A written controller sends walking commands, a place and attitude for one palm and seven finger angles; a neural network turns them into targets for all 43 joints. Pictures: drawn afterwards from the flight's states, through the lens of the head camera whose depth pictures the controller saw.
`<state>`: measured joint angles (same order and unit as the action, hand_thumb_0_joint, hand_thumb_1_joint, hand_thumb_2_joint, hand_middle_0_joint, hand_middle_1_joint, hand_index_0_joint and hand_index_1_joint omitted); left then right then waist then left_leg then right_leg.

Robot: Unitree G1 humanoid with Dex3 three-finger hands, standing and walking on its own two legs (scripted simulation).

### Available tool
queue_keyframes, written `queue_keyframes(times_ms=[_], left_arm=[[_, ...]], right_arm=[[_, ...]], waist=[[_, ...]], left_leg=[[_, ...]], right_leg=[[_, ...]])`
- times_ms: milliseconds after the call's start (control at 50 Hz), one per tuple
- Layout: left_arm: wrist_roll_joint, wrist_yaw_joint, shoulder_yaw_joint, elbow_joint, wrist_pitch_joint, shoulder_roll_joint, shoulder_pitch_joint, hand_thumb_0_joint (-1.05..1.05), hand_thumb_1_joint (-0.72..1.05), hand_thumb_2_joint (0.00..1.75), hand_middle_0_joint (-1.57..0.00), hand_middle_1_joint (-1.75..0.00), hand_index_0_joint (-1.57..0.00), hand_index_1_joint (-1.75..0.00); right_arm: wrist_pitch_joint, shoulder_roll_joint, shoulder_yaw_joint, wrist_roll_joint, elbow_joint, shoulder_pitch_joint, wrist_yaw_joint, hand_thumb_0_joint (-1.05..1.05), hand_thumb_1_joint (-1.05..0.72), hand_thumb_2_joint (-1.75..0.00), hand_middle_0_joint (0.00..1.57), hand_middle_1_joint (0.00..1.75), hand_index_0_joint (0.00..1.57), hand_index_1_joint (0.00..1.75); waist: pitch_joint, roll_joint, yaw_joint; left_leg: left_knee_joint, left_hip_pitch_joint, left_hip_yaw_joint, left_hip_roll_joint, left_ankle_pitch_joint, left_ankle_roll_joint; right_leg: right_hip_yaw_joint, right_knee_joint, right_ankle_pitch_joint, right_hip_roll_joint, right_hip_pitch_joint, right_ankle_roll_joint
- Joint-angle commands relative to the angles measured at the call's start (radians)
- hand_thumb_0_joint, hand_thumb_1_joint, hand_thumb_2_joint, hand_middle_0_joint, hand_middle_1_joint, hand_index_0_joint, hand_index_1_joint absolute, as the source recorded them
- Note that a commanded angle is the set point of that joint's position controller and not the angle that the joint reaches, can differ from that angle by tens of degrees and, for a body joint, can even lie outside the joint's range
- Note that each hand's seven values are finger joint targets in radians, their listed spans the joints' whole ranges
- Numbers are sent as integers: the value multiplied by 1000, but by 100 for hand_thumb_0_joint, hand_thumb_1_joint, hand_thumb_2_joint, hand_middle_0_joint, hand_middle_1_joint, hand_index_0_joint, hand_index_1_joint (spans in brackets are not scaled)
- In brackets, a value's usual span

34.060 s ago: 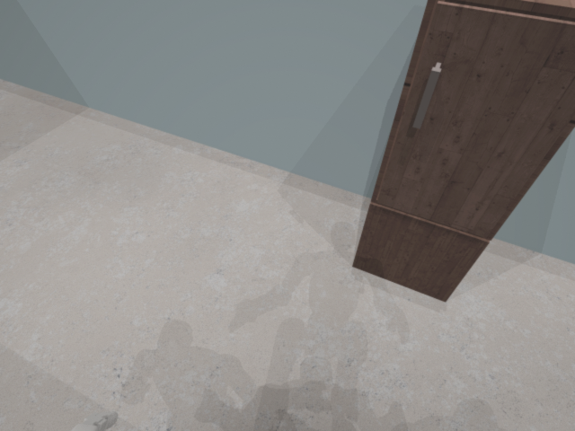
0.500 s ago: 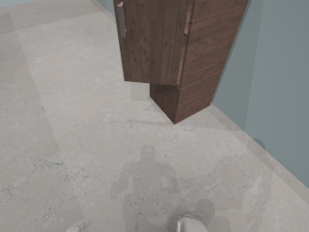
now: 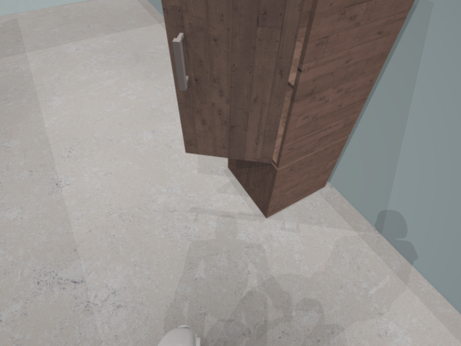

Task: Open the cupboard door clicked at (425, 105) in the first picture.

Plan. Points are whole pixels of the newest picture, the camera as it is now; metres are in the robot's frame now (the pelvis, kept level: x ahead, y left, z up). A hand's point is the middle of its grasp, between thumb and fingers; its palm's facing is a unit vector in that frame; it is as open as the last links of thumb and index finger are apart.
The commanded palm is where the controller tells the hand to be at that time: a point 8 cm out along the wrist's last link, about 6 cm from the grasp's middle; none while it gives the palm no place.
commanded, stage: take the last steps up to it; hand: left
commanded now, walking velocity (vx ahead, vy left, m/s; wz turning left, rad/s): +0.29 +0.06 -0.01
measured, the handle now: (182, 62) +0.79 +0.21 +0.05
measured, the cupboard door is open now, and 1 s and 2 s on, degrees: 51 51 51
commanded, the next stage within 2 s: come to a stop and stand still in 0.32 s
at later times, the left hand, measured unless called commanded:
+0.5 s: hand (141, 275) +0.27 +0.23 -0.17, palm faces -0.04 -0.97 -0.22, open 7.3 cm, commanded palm none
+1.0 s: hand (117, 296) +0.23 +0.28 -0.20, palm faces +0.04 -0.98 -0.18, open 7.3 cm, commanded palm none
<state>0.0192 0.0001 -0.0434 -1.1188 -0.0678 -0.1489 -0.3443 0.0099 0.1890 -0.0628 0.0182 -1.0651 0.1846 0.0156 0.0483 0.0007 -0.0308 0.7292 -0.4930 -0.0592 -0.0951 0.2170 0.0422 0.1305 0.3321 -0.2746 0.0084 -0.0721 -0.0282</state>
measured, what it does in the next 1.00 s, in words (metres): walks ahead: left foot, then right foot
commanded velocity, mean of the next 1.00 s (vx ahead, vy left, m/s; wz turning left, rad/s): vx -0.02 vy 0.03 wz -0.02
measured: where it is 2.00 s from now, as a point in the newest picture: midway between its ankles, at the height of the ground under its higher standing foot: outside the picture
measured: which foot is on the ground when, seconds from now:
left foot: up 0.00-0.08, down 0.10-0.56, up 0.58-0.86, down 0.88-1.00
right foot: down 0.00-0.12, up 0.14-0.52, down 0.54-0.88, up 0.90-1.00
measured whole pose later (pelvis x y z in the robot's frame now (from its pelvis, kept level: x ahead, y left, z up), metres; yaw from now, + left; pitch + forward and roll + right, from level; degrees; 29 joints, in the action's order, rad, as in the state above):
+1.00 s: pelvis +0.17 +0.08 -0.01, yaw -1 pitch +0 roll -1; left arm 0.02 -0.03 -0.07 -1.02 0.07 -0.22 -0.17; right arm -0.03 0.15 -0.04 0.03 -1.00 0.20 -0.03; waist 0.05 0.06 -0.01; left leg 0.56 -0.29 -0.06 -0.01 0.27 -0.05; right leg 0.00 0.91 -0.43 0.03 -0.43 0.00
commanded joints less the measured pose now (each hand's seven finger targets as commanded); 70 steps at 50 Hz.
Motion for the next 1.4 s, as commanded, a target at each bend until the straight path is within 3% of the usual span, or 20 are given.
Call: queue_keyframes(times_ms=[0, 60, 100, 120, 240, 460, 500, 540, 600, 660, 800, 820, 860, 880, 960, 1140, 1220, 1260, 1320, 1380], left_arm=[[5, -9, -27, 11, -15, -149, -54, 0, 90, 90, -20, -30, -20, -30], [-3, -6, -26, 19, -6, -131, -23, 0, 90, 90, -20, -30, -20, -30], [-10, -4, -4, 69, -10, -60, -22, 0, 90, 90, -20, -30, -20, -30], [-5, -9, -8, 81, -6, -82, 29, 0, 90, 90, -20, -30, -20, -30], [2, 2, -12, 50, 35, -26, 0, 0, 90, 90, -20, -30, -20, -30], [1, -6, 4, 101, 46, -42, 104, 0, 90, 90, -20, -30, -20, -30], [3, -22, -9, 68, 34, -129, -9, 0, 90, 90, -20, -30, -20, -30], [-7, -33, -13, 60, 30, -225, -19, 0, 90, 90, -20, -30, -20, -30], [-3, -55, -18, 85, 47, -201, 67, 0, 90, 90, -20, -30, -20, -30], [0, -57, -34, 117, 62, -204, 124, 0, 90, 90, -20, -30, -20, -30], [8, -45, -49, 155, 80, -199, 197, 0, 90, 90, -20, -30, -20, -30], [5, -40, -44, 156, 86, -178, 197, 0, 90, 90, -20, -30, -20, -30], [-11, -33, -26, 182, 108, -79, 169, 0, 90, 90, -20, -30, -20, -30], [-7, -35, -32, 189, 117, -101, 192, 0, 90, 90, -20, -30, -20, -30], [6, -22, -40, 130, 125, -115, 116, 0, 90, 90, -20, -30, -20, -30], [-6, -25, 4, 91, 88, -83, 69, 0, 90, 90, -20, -30, -20, -30], [-2, -39, 9, 32, 69, -114, -29, 0, 90, 90, -20, -30, -20, -30], [-7, -38, 20, 38, 60, -140, 10, 0, 90, 90, -20, -30, -20, -30], [-10, -42, 31, 22, 48, -98, 4, 0, 90, 90, -20, -30, -20, -30], [-13, -45, 36, 14, 50, -85, -1, 0, 90, 90, -20, -30, -20, -30]], right_arm=[[37, 14, 12, 2, 76, -57, 11, 0, -90, -90, 20, 30, 20, 30], [58, 91, -4, 11, 3, 173, -8, 0, -90, -90, 20, 30, 20, 30], [51, 234, -33, 18, -23, 357, -33, 0, -90, -90, 20, 30, 20, 30], [42, 216, -25, 15, -11, 312, -36, 0, -90, -90, 20, 30, 20, 30], [74, 80, 21, 5, 25, 151, -50, 0, -90, -90, 20, 30, 20, 30], [41, 85, 23, 10, -17, 172, -56, 0, -90, -90, 20, 30, 20, 30], [33, 56, 28, -7, -17, 177, -56, 0, -90, -90, 20, 30, 20, 30], [2, 40, 22, -27, -21, 232, -50, 0, -90, -90, 20, 30, 20, 30], [-39, 28, 16, -27, -17, 165, -56, 0, -90, -90, 20, 30, 20, 30], [-56, 23, 7, -24, -6, 141, -47, 0, -90, -90, 20, 30, 20, 30], [-55, 13, -3, -11, 14, 185, -33, 0, -90, -90, 20, 30, 20, 30], [-48, 23, -6, -8, 15, 208, -31, 0, -90, -90, 20, 30, 20, 30], [-33, 165, -28, 12, 65, 161, -37, 0, -90, -90, 20, 30, 20, 30], [-37, 186, -26, 20, 99, 95, -46, 0, -90, -90, 20, 30, 20, 30], [-21, 129, 4, 15, 122, -12, -60, 0, -90, -90, 20, 30, 20, 30], [0, 122, 2, -1, 43, 112, -58, 0, -90, -90, 20, 30, 20, 30], [-6, 73, 12, -21, 28, 83, -49, 0, -90, -90, 20, 30, 20, 30], [-8, 54, 22, -16, 18, 78, -38, 0, -90, -90, 20, 30, 20, 30], [-2, 70, 20, -11, -18, 102, -40, 0, -90, -90, 20, 30, 20, 30], [-3, 71, 29, -9, -45, 109, -42, 0, -90, -90, 20, 30, 20, 30]], waist=[[32, 134, -4], [-73, -22, 106], [-203, -298, 151], [-145, -197, 132], [-36, -91, 16], [-22, -75, 8], [-122, 53, -32], [-162, 151, 3], [-127, 237, -7], [-112, 151, 7], [-122, 157, 56], [-117, 117, 68], [-39, -327, 59], [7, -266, 58], [37, -179, 1], [-128, -116, 53], [-69, 33, 33], [-23, 75, 60], [-45, 157, 52], [9, 66, 52]], left_leg=[[-136, 46, -36, 40, 19, -21], [-300, 473, -26, 40, -72, -59], [-387, 711, 409, -322, -335, -246], [-400, 613, 372, -328, -311, -268], [-482, 368, 80, -192, -485, -192], [-325, 360, 1, -140, -631, -148], [-184, 253, -33, -42, -380, -58], [-22, 171, -35, 67, 301, 1], [193, 124, 42, 55, 409, -2], [224, 101, 46, 74, 353, 6], [-139, 278, -11, 89, 83, 10], [-245, 363, 11, 66, -14, 0], [-496, 203, 387, -242, -58, -136], [-541, 53, 389, -275, 16, -204], [-534, 96, 239, -141, 99, -155], [-450, 466, 217, -143, -295, -192], [-380, 285, 133, -23, -91, -81], [-352, 361, 77, 41, -37, -48], [-344, 399, 90, -1, -173, -68], [-373, 386, 97, -4, -137, -67]], right_leg=[[-173, -65, 327, 288, 9, -112], [-71, 264, 349, 187, -165, -49], [-17, 765, -313, 8, -486, 6], [-81, 872, -303, 53, -515, -11], [-118, 828, -39, 110, -455, 30], [-41, 235, 118, 48, -189, 24], [-164, 142, 663, 141, 63, 2], [-300, 142, 1147, 411, 111, -186], [-286, 102, 1052, 390, 20, -218], [-218, 83, 950, 352, -17, -184], [-164, 108, 403, 268, -179, -94], [-147, 154, 210, 236, -262, -53], [-44, 414, -239, 35, -368, 47], [-145, 556, -273, 31, -303, 28], [-193, 720, -142, 23, -351, 28], [-123, 254, -180, 29, -237, 45], [-221, -41, 92, 104, -54, -5], [-270, -72, 17, 190, -206, -48], [-211, -22, 152, 122, -166, -12], [-214, -27, 75, 114, -180, -11]])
